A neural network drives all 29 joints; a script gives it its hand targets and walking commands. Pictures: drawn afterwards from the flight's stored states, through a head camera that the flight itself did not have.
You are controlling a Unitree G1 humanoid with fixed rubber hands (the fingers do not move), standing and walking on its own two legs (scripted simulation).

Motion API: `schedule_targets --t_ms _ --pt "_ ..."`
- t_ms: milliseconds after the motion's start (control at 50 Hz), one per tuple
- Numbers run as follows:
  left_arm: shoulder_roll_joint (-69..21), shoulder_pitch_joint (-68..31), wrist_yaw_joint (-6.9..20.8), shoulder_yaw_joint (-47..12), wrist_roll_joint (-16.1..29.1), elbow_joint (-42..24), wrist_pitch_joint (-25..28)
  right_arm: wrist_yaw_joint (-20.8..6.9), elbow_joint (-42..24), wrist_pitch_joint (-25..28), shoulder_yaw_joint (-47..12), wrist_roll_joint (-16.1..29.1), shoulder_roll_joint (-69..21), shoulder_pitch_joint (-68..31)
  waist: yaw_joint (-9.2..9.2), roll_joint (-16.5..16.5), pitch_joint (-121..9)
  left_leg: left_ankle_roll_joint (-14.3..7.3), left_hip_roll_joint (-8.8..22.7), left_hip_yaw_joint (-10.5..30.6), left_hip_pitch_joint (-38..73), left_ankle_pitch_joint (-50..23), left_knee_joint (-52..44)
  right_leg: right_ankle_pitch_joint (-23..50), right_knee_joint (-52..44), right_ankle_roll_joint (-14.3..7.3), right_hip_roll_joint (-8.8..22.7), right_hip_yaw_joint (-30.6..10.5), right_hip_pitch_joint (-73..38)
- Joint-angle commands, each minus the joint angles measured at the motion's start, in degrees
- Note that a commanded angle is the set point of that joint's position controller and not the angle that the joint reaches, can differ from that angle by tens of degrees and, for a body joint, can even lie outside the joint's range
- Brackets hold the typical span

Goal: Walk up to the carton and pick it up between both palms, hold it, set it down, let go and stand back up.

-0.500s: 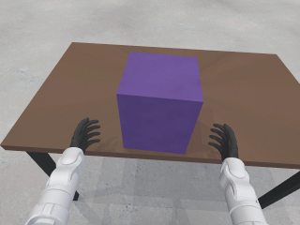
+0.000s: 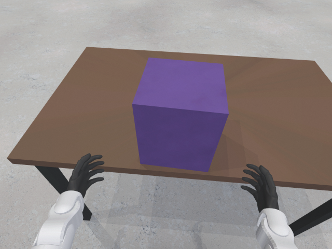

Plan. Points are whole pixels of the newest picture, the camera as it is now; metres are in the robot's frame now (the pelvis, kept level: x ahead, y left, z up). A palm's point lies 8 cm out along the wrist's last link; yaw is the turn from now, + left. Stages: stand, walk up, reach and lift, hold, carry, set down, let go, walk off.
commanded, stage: set down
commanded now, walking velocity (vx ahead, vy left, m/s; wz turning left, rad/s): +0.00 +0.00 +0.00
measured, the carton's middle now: (179, 116) +0.47 -0.01 +0.05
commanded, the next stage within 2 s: let go in 2.00 s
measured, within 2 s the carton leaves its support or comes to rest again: neither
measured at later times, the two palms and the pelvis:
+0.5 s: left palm (68, 207) +0.21 +0.24 +0.00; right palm (270, 213) +0.21 -0.21 +0.02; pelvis +0.00 +0.00 +0.00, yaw +0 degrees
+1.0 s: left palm (78, 203) +0.22 +0.23 -0.01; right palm (263, 216) +0.21 -0.21 -0.02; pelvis +0.02 +0.00 +0.00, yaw +0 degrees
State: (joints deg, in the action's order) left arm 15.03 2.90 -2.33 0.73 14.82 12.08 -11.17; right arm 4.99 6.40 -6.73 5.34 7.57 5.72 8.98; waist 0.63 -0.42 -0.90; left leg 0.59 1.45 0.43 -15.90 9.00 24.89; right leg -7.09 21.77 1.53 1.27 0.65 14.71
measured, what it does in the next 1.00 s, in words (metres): stands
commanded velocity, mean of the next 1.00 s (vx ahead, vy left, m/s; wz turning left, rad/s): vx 0.00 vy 0.00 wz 0.00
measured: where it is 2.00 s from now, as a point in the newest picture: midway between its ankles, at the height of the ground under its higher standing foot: outside the picture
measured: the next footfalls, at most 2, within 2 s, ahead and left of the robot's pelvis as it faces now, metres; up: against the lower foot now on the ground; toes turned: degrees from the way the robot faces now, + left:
none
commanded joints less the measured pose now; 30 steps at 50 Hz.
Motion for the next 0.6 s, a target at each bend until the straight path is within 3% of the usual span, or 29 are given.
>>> schedule_targets --t_ms 0,20,40,100,120,140,160,200,220,280,300,320,380,400,420,480,500,520,560,580 --pt "7.9 -4.6 -1.0 1.1 0.6 -25.4 3.3 -0.7 -22.9 4.0 -4.0 2.8 5.9 -4.0 2.80 0.3 -10.3 -0.3 -1.3 -3.4 4.4 2.2 -8.7 -8.1 -2.7 -1.9 -3.0 -1.1 -11.0" --pt "10.1 -6.1 -1.2 1.5 1.2 -27.5 4.1 -0.6 -25.2 4.2 -3.4 2.2 5.7 -4.1 2.22 -0.1 -12.6 -0.6 -1.6 -3.9 3.8 3.4 -8.1 -8.2 -2.3 -1.9 -2.5 -1.5 -11.6" --pt "8.3 -2.0 -1.7 0.9 0.9 -26.6 4.0 -1.4 -23.4 3.8 -3.1 2.7 6.3 -1.7 2.79 -1.6 -10.2 -0.2 -0.9 -3.0 3.6 4.2 -9.0 -8.2 -1.7 -2.5 -3.4 -0.6 -11.9" --pt "10.6 0.3 -1.4 0.9 1.5 -27.9 4.5 -0.7 -26.5 3.9 -4.4 2.2 5.4 0.1 2.17 0.5 -10.0 -0.7 -1.1 -3.5 2.3 5.1 -8.9 -7.6 -1.5 -1.9 -2.6 -1.2 -12.9" --pt "9.5 1.9 -1.7 0.5 0.6 -28.2 4.7 -1.3 -24.4 3.5 -4.5 2.8 6.2 1.4 2.76 -2.0 -9.2 -0.7 -0.7 -2.8 2.1 5.3 -9.6 -7.8 -1.3 -2.5 -2.9 -1.4 -12.7" --pt "10.5 0.5 -1.6 0.8 0.9 -27.1 5.0 -1.3 -25.3 3.7 -4.4 2.5 6.0 -0.5 2.47 0.1 -8.6 -1.3 -0.4 -2.4 0.1 8.0 -10.2 -8.4 -0.7 -2.2 -3.1 -1.1 -13.4" --pt "10.3 0.0 -1.4 0.4 1.1 -28.0 5.4 -1.2 -26.1 3.3 -4.3 3.0 5.1 0.2 2.16 -1.1 -8.7 -1.3 -0.7 -2.6 0.6 8.9 -10.4 -9.1 -1.2 -2.2 -2.8 -1.5 -12.6" --pt "10.9 0.4 -0.9 0.1 2.6 -26.8 5.3 -0.7 -27.9 2.8 -5.0 3.3 4.4 1.5 1.67 0.7 -8.5 -1.9 -1.1 -3.1 0.5 8.8 -10.0 -9.2 -1.6 -1.9 -2.1 -2.2 -13.1" --pt "11.2 1.9 -0.7 0.8 1.4 -26.0 5.1 -0.5 -24.8 1.5 -6.5 3.4 3.9 3.0 1.90 -1.6 -7.9 -1.8 -1.0 -3.0 0.8 10.1 -10.4 -9.6 -1.1 -1.7 -2.0 -2.0 -13.8" --pt "11.6 1.3 -0.1 1.0 0.7 -24.3 4.3 -0.6 -21.6 -0.3 -5.2 2.9 3.5 1.9 1.84 -3.3 -5.5 -1.7 -0.1 -2.3 -3.0 13.4 -11.7 -9.7 -0.6 -1.7 -2.2 -1.7 -15.7" --pt "11.1 1.9 -0.5 0.9 1.1 -25.3 4.3 -1.2 -23.1 -0.2 -4.5 3.7 5.6 0.8 2.76 -3.7 -6.7 -1.6 0.0 -2.0 -1.8 10.9 -11.7 -10.2 -0.4 -2.1 -2.7 -1.5 -14.6" --pt "11.2 2.3 0.0 0.7 0.6 -22.2 3.9 -0.8 -20.1 -0.8 -5.2 3.0 5.4 1.1 1.28 -3.9 -4.9 -1.5 0.2 -2.1 -3.5 12.4 -11.8 -9.2 -0.3 -2.0 -2.3 -1.9 -15.9" --pt "10.6 1.0 0.1 0.4 -0.8 -22.1 3.8 -0.9 -20.2 -1.3 -3.8 3.0 5.1 0.2 1.57 -5.5 -5.0 -1.7 1.0 -1.6 -5.7 15.1 -13.0 -9.1 0.5 -1.9 -2.9 -1.2 -18.2" --pt "9.9 2.1 1.1 0.5 0.4 -19.7 3.9 -0.6 -20.6 -1.1 -4.7 2.3 3.4 2.2 0.69 -2.8 -4.6 -2.2 0.3 -2.4 -4.1 13.6 -12.0 -8.8 0.1 -1.3 -2.8 -1.7 -18.6" --pt "9.4 0.6 0.7 0.2 -0.1 -19.4 4.1 -1.3 -19.2 -1.3 -4.1 2.0 4.9 -0.2 1.03 -3.8 -5.4 -2.2 0.6 -2.0 -5.1 13.9 -12.3 -9.9 0.5 -1.7 -3.1 -1.2 -18.4" --pt "8.9 1.1 0.8 0.5 -0.9 -17.9 3.9 -1.6 -17.3 -0.8 -4.3 1.2 4.2 0.7 0.91 -2.6 -4.9 -1.7 0.2 -2.5 -3.1 13.7 -11.6 -11.4 -0.6 -1.9 -2.8 -1.4 -17.3" --pt "8.3 1.0 0.7 -0.2 -0.6 -20.1 3.9 -1.6 -18.6 -0.3 -3.7 1.8 4.7 0.0 1.28 -3.5 -4.5 -1.4 0.1 -2.8 -2.0 12.4 -12.2 -11.1 -1.1 -1.9 -2.6 -1.1 -16.0" --pt "6.8 2.2 0.4 -0.2 -1.9 -13.0 2.6 -2.6 -10.3 -1.3 -3.3 0.1 6.1 -0.3 0.98 -4.0 -1.6 -0.8 0.4 -2.2 -2.0 12.8 -12.3 -13.2 -0.7 -2.6 -3.1 -0.6 -14.1" --pt "8.3 2.8 1.7 -0.3 -1.1 -14.5 3.3 -1.9 -15.6 -0.2 -3.5 0.0 4.5 1.0 0.15 -0.2 -3.0 -1.5 -0.1 -2.9 -0.7 11.6 -11.5 -10.8 -2.3 -2.0 -2.2 -1.4 -15.2" --pt "8.0 2.1 1.4 0.0 -1.1 -13.8 3.2 -2.0 -14.2 -0.3 -3.3 -0.3 5.0 0.8 0.46 0.8 -3.5 -1.3 0.0 -2.6 0.1 12.1 -11.6 -12.0 -2.4 -2.0 -2.2 -1.2 -14.5"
